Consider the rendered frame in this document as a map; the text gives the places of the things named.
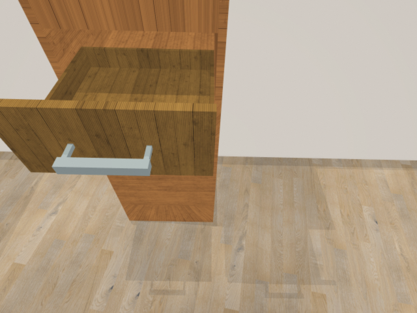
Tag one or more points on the drawer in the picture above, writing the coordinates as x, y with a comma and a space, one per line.
113, 102

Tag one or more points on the handle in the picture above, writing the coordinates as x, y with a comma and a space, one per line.
102, 166

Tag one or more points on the cabinet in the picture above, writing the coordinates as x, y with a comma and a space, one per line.
62, 27

